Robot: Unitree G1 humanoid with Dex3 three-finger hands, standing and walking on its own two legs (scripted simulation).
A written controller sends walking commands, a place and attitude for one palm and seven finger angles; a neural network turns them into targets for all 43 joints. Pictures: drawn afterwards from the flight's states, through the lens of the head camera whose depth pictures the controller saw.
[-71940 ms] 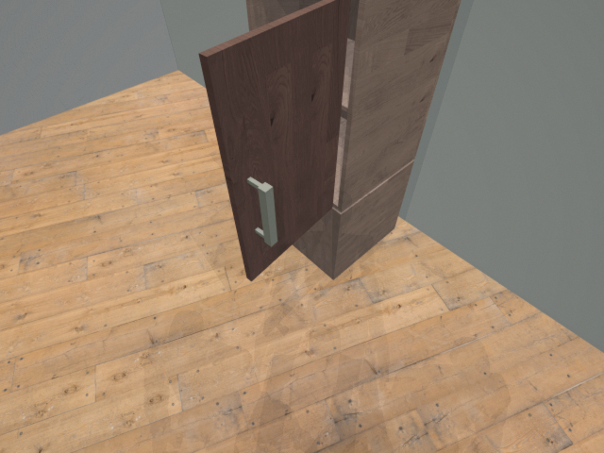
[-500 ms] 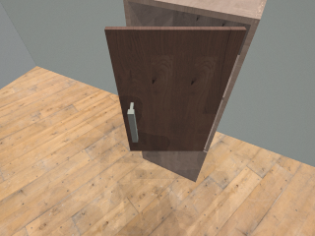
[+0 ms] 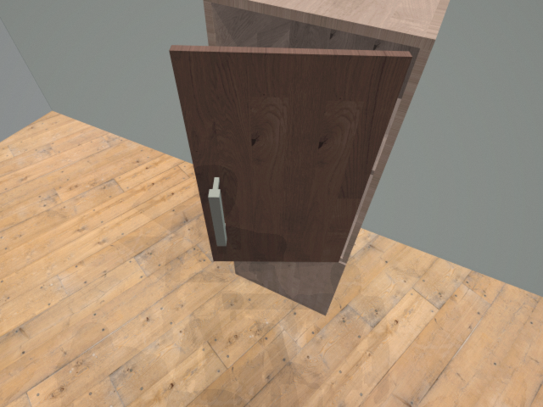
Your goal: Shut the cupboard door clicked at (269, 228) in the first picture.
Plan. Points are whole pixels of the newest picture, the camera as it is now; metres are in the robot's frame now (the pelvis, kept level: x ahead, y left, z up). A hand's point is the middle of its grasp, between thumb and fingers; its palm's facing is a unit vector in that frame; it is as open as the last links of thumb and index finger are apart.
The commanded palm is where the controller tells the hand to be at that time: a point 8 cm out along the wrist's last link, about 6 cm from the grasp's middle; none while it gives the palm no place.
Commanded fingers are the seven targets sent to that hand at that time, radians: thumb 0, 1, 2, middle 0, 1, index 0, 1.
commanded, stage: shuffle to correct the standing spot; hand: left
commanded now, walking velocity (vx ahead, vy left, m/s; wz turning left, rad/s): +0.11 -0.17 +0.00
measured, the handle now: (219, 213) +0.51 +0.14 -0.09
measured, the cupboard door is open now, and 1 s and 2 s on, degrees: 26 26 26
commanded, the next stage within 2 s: come to a stop and stand still in 0.18 s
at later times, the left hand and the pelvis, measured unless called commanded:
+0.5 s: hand out of the picture -0.03 +0.09 -0.18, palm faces +0.13 -0.99 -0.11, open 7.4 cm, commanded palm none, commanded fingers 0.00 0.90 0.90 -0.20 -0.30 -0.20 -0.30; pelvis +0.06 -0.04 +0.00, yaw +2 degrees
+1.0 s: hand out of the picture +0.08 +0.09 -0.17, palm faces +0.09 -0.97 -0.20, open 7.3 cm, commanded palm none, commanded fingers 0.00 0.90 0.90 -0.20 -0.30 -0.20 -0.30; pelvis +0.06 -0.09 +0.01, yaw +4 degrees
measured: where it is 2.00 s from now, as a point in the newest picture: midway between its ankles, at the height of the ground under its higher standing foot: outside the picture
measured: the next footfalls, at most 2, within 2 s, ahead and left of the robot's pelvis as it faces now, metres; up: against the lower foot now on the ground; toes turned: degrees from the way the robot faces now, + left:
left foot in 0.40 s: +0.11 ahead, +0.04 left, +0.00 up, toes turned +9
right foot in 0.70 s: +0.08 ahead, -0.16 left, +0.00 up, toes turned +2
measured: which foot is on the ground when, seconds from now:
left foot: down 0.00-0.12, up 0.14-0.38, down 0.40-1.00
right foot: down 0.00-0.42, up 0.44-0.68, down 0.70-1.00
